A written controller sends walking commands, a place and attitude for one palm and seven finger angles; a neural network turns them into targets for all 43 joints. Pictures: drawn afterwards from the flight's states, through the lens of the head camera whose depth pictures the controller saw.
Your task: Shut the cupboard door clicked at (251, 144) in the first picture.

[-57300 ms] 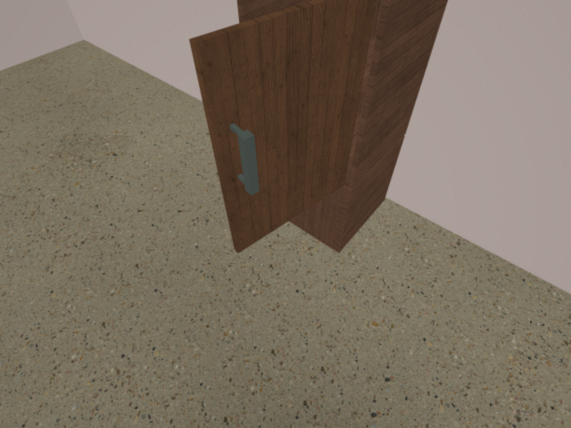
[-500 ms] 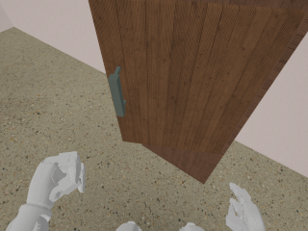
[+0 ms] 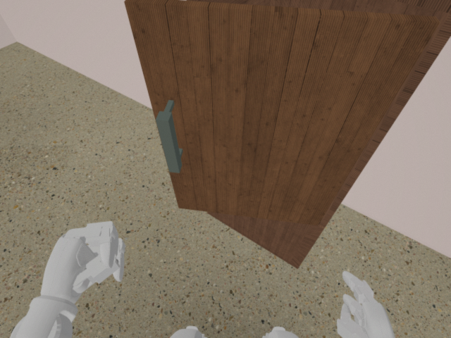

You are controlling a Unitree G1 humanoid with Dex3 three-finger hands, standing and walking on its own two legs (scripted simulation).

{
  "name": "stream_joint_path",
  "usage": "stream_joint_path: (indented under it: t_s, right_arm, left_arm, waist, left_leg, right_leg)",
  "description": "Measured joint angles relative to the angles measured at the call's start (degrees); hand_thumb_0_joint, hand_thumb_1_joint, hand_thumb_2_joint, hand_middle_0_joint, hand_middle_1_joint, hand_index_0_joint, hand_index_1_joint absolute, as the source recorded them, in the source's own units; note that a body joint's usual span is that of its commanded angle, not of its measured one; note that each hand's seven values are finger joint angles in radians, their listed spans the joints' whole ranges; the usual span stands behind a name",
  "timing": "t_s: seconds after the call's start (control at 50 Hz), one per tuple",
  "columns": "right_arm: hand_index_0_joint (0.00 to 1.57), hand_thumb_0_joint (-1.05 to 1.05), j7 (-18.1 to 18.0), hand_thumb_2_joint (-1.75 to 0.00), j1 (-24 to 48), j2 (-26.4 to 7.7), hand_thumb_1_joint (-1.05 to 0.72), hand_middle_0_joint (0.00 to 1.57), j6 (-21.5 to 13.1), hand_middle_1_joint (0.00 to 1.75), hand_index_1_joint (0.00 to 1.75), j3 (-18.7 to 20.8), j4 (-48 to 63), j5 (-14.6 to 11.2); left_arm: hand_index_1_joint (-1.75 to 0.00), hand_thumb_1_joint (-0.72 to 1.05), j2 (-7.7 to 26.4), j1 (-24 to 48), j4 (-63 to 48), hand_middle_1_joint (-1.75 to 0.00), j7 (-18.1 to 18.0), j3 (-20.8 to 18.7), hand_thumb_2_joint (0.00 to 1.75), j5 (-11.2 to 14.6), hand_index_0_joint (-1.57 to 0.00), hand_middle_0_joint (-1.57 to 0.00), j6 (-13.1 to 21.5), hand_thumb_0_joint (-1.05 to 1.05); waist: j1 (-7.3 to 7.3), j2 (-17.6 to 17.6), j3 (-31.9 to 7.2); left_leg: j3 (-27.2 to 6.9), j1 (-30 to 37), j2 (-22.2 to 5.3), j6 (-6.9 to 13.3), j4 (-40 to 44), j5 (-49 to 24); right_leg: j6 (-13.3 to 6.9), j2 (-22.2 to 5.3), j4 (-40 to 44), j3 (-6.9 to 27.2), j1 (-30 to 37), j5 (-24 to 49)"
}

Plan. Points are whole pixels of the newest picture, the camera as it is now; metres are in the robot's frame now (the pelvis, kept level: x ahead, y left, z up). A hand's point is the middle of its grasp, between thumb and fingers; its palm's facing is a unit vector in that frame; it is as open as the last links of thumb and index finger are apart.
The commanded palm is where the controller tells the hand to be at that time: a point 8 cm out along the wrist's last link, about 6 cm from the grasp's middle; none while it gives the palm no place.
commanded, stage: bring the fist close to the handle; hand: left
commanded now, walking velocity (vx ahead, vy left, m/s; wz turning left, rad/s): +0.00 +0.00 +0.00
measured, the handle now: (173, 137) +0.48 +0.14 +0.07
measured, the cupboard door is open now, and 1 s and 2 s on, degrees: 26 26 21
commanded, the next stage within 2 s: push the door shut along its arc in 1.46 s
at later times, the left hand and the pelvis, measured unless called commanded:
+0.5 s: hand (143, 224) +0.28 +0.15 +0.07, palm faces -0.11 -0.99 -0.03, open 3.1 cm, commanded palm +0.27 +0.21 +0.07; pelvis +0.00 +0.01 +0.00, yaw +0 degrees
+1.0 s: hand (173, 179) +0.37 +0.12 +0.07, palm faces -0.10 -1.00 -0.03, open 3.1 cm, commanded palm +0.36 +0.17 +0.07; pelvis +0.00 -0.01 +0.00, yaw -1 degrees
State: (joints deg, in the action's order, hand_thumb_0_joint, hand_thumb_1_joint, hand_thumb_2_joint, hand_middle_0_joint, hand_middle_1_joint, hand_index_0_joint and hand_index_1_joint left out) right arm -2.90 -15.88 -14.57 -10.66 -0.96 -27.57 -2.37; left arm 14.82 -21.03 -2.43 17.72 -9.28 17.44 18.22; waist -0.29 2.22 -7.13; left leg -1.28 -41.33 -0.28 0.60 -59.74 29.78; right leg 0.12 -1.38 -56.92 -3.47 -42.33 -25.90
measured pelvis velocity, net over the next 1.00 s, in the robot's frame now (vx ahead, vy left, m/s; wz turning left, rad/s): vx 0.00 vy -0.01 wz -0.01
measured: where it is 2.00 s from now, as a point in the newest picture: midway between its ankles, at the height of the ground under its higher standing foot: outside the picture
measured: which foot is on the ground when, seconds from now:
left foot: down 0.00-1.00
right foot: down 0.00-1.00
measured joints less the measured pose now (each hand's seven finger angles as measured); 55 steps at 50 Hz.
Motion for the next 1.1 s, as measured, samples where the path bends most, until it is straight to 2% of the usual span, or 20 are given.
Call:
stream_joint_path:
  t_s: [0.12, 0.24, 0.42, 0.64, 0.86, 1.1]
  right_arm:
    - [0.20, 0.02, -0.1, -0.90, 0.4, 0.3, -0.91, 0.20, -0.2, 0.30, 0.30, -0.4, 0.2, 0.0]
    - [0.20, 0.02, -0.3, -0.90, 1.0, 0.0, -0.91, 0.21, -0.6, 0.30, 0.30, -0.8, -0.5, 0.1]
    - [0.20, 0.02, 0.2, -0.89, 0.4, 0.5, -0.91, 0.21, 0.8, 0.30, 0.30, -0.8, -0.8, 0.2]
    - [0.20, 0.02, 0.8, -0.90, -0.2, 0.2, -0.91, 0.21, 2.7, 0.30, 0.30, -0.3, -2.2, 0.4]
    - [0.20, 0.02, 1.2, -0.89, 0.5, 0.3, -0.91, 0.20, 4.9, 0.30, 0.30, -0.1, -4.4, 0.3]
    - [0.20, 0.02, 2.2, -0.89, -0.6, 0.1, -0.91, 0.20, 7.4, 0.30, 0.30, 0.8, -6.1, 0.6]
  left_arm:
    - [-1.50, 0.90, 0.0, 0.1, -0.3, -1.50, -0.1, 0.2, 0.90, -0.1, -1.30, -1.30, -0.5, 0.02]
    - [-1.50, 0.90, -0.5, 5.4, 1.7, -1.50, -1.0, 1.9, 0.90, -1.1, -1.30, -1.30, -0.9, 0.02]
    - [-1.50, 0.90, -1.6, 11.6, 4.0, -1.50, -4.4, 3.8, 0.90, -3.2, -1.30, -1.30, -3.9, 0.02]
    - [-1.50, 0.90, -2.8, 18.3, 10.1, -1.50, -8.5, 5.5, 0.90, -5.9, -1.30, -1.30, -2.9, 0.02]
    - [-1.50, 0.90, -2.6, 30.9, 22.1, -1.50, -9.6, 4.1, 0.90, -6.4, -1.30, -1.30, -2.5, 0.02]
    - [-1.50, 0.90, -3.8, 41.2, 33.5, -1.50, -10.8, 3.4, 0.90, -7.9, -1.30, -1.30, -0.2, 0.02]
  waist:
    - [0.13, 0.2, -0.1]
    - [0.24, 0.3, 0.0]
    - [-0.99, 0.1, -0.3]
    - [-1.61, -0.1, 0.2]
    - [-2.16, -0.5, 0.7]
    - [-2.82, -0.7, 0.4]
  left_leg:
    - [-0.1, -0.3, 0.1, 0.1, -0.3, 0.1]
    - [-0.5, -1.6, 0.4, 0.3, -1.4, 0.4]
    - [0.5, -0.6, 0.5, 0.5, 0.2, -0.3]
    - [1.0, -0.1, 0.6, 0.4, 1.5, -0.8]
    - [1.3, -0.4, 0.3, -0.1, 2.4, -1.4]
    - [1.7, -1.1, 0.0, -0.5, 3.1, -1.9]
  right_leg:
    - [0.1, -0.1, -0.1, -0.1, -0.1, -0.1]
    - [0.3, -0.4, -1.0, -0.4, -1.1, -0.3]
    - [0.5, -0.5, 0.1, 0.5, -0.7, 0.3]
    - [0.5, -0.5, 0.7, 1.1, -0.7, 0.6]
    - [0.0, -0.3, 0.9, 1.3, -1.5, 1.0]
    - [-0.4, 0.1, 0.9, 1.7, -2.7, 1.2]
